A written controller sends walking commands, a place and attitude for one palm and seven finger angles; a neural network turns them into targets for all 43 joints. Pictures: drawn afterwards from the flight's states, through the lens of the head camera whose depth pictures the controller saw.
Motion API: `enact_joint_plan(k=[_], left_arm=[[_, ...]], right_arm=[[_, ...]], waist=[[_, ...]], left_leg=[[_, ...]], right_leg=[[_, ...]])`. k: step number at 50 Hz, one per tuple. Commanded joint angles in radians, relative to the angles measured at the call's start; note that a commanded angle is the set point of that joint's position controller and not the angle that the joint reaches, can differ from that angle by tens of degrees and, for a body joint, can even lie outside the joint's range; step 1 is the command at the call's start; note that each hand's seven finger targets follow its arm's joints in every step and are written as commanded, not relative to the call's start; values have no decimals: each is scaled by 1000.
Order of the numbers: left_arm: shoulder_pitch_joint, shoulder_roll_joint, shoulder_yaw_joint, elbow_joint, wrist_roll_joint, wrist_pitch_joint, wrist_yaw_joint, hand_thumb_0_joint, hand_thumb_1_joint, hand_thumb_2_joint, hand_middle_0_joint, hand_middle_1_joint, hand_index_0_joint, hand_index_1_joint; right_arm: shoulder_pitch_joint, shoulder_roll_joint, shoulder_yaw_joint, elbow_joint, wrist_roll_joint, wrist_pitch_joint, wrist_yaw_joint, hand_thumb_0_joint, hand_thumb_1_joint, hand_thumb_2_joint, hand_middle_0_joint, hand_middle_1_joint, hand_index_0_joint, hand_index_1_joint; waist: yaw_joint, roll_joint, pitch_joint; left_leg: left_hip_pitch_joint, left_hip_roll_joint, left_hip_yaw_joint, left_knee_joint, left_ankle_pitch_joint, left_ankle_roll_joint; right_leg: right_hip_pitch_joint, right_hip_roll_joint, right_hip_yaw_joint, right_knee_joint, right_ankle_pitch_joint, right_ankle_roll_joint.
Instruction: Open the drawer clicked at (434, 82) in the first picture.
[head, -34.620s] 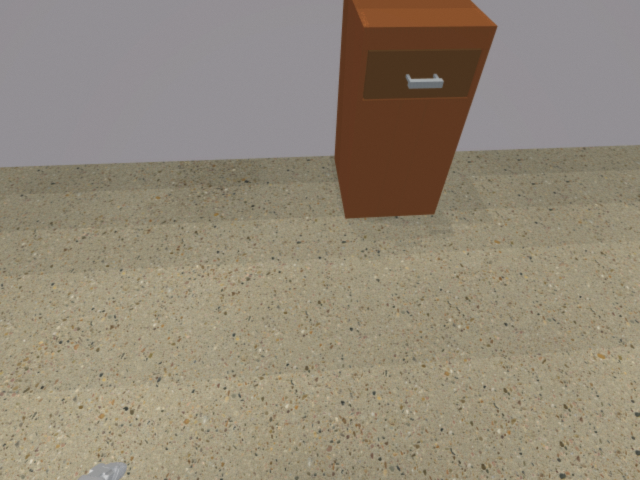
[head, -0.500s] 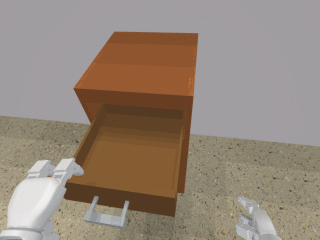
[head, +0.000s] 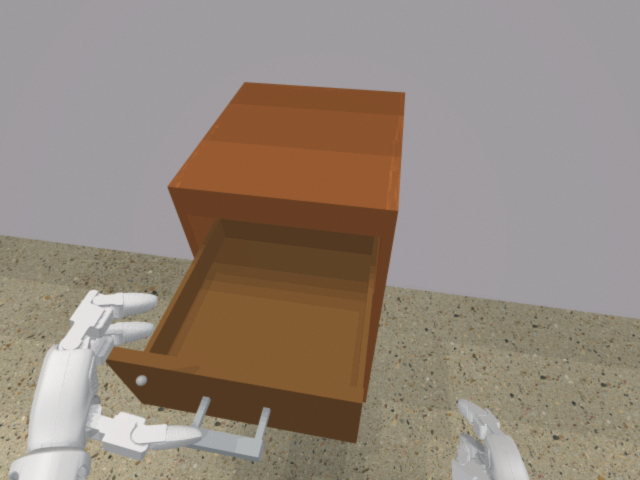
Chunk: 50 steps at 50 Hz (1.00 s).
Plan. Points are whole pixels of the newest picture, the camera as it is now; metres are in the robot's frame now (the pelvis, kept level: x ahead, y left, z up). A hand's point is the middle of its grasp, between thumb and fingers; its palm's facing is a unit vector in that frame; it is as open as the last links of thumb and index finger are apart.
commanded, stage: draw the hand back to the body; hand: left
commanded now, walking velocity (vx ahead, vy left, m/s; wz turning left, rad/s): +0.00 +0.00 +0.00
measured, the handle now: (228, 426) +0.22 +0.16 -0.10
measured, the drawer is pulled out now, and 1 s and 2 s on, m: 0.30 0.30 0.30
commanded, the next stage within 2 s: step back with the hand held close in 0.78 s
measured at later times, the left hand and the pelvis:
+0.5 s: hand (110, 361) +0.18 +0.21 +0.17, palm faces +0.37 -0.83 -0.41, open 9.2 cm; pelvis +0.00 -0.03 +0.01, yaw +1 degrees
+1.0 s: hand (149, 352) +0.18 +0.17 +0.17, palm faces +0.36 -0.80 -0.48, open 7.4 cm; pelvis +0.00 -0.07 +0.01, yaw +1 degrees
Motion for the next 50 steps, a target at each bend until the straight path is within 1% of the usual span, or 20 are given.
enact_joint_plan(k=[1,9,12,14,18,19,23,24,26,29,32,37,39,43,44,45,46,47,48,50], left_arm=[[-63,160,147,-229,-53,-92,14,0,-80,480,-270,-930,-270,-930],[-15,173,205,-238,-76,-102,-10,0,200,600,-250,-750,-250,-750],[-21,189,229,-217,-78,-106,-7,0,305,645,-242,-683,-242,-683],[-57,202,239,-242,-79,-108,-4,0,375,675,-237,-637,-237,-637],[-55,209,261,-212,-85,-114,1,0,515,735,-228,-548,-228,-548],[-74,225,275,-239,-84,-116,3,0,550,750,-225,-525,-225,-525],[-71,216,277,-209,-89,-117,1,0,690,810,-215,-435,-215,-435],[-87,227,292,-214,-90,-118,1,0,725,825,-213,-413,-213,-413],[-58,201,274,-170,-94,-117,-2,0,795,855,-207,-367,-207,-367],[-72,204,274,-160,-97,-116,-8,0,900,900,-200,-300,-200,-300],[-73,224,291,-160,-95,-123,-8,0,900,900,-200,-300,-200,-300],[-76,232,296,-170,-95,-124,-4,0,900,900,-200,-300,-200,-300],[-88,230,290,-184,-96,-119,-2,0,900,900,-200,-300,-200,-300],[-69,222,287,-157,-100,-120,-3,0,900,900,-200,-300,-200,-300],[-83,232,293,-173,-98,-121,-2,0,900,900,-200,-300,-200,-300],[-232,415,477,-297,-77,-176,10,0,900,900,-200,-300,-200,-300],[-127,309,406,-156,-67,-184,-3,0,900,900,-200,-300,-200,-300],[-44,250,366,-100,-65,-177,-12,0,900,900,-200,-300,-200,-300],[-9,219,332,-107,-64,-186,-21,0,900,900,-200,-300,-200,-300],[21,234,343,-166,-64,-201,-22,0,900,900,-200,-300,-200,-300]], right_arm=[[-146,-120,-47,-120,-7,-98,-11,0,-900,-900,200,300,200,300],[-166,-135,-75,-95,-4,-98,0,0,-900,-900,200,300,200,300],[-166,-139,-79,-85,-5,-87,-4,0,-900,-900,200,300,200,300],[-179,-142,-81,-91,0,-88,-8,0,-900,-900,200,300,200,300],[-181,-134,-82,-80,3,-83,-15,0,-900,-900,200,300,200,300],[-189,-141,-83,-83,3,-86,-15,0,-900,-900,200,300,200,300],[-190,-132,-83,-75,4,-82,-15,0,-900,-900,200,300,200,300],[-200,-135,-83,-72,3,-84,-15,0,-900,-900,200,300,200,300],[-199,-128,-85,-69,3,-80,-15,0,-900,-900,200,300,200,300],[-213,-132,-88,-68,2,-73,-17,0,-900,-900,200,300,200,300],[-206,-132,-86,-62,-2,-70,-19,0,-900,-900,200,300,200,300],[-209,-128,-84,-60,-2,-68,-24,0,-900,-900,200,300,200,300],[-219,-127,-86,-64,0,-67,-25,0,-900,-900,200,300,200,300],[-218,-123,-87,-63,2,-59,-27,0,-900,-900,200,300,200,300],[-221,-128,-90,-63,1,-61,-28,0,-900,-900,200,300,200,300],[-172,-150,-107,-96,4,-43,-20,0,-900,-900,200,300,200,300],[-164,-125,-105,-61,-5,-29,-10,0,-900,-900,200,300,200,300],[-182,-122,-113,-78,5,-20,-3,0,-900,-900,200,300,200,300],[-176,-131,-110,-85,3,-7,6,0,-900,-900,200,300,200,300],[-185,-134,-117,-100,9,1,9,0,-900,-900,200,300,200,300]], waist=[[-7,80,6],[-4,23,-63],[-2,-12,-63],[-6,21,-46],[-4,-5,-39],[-2,41,-47],[-3,13,-29],[0,31,-12],[-3,-23,-14],[-3,-27,3],[3,-27,-49],[3,-9,-66],[-1,6,-41],[-2,-22,-45],[-3,-17,-42],[-19,-51,73],[-30,-142,61],[-26,-163,33],[-29,-147,-2],[-34,-56,-64]], left_leg=[[75,163,-182,-185,189,-132],[137,158,-139,-174,339,-121],[139,150,-127,-181,312,-111],[132,147,-129,-186,287,-110],[136,139,-115,-189,271,-96],[143,136,-110,-185,281,-96],[147,133,-105,-186,280,-88],[142,128,-101,-186,272,-88],[142,127,-95,-186,270,-78],[145,120,-80,-176,257,-69],[160,115,-73,-170,278,-63],[175,111,-63,-160,301,-61],[165,110,-62,-153,302,-63],[167,111,-54,-150,290,-57],[164,108,-53,-147,298,-60],[98,122,-101,-86,234,-39],[79,118,-91,-44,206,-38],[69,114,-78,-20,188,-40],[53,108,-65,-5,172,-35],[55,116,-53,-32,202,-35]], right_leg=[[-32,-45,17,-115,134,-19],[32,-40,20,-169,228,-12],[40,-42,20,-182,232,-9],[39,-43,30,-193,219,-10],[48,-49,33,-204,227,-6],[48,-48,43,-216,238,-7],[52,-53,40,-220,248,-4],[42,-49,45,-239,245,-5],[52,-56,44,-234,257,0],[36,-58,63,-262,265,5],[68,-69,66,-257,303,9],[81,-76,74,-261,353,16],[72,-77,89,-269,366,18],[81,-90,96,-265,397,31],[82,-88,101,-273,416,31],[-42,-152,195,-315,475,77],[-36,-177,165,-310,467,89],[-32,-191,188,-298,496,106],[-10,-196,166,-281,516,121],[22,-198,159,-229,582,129]])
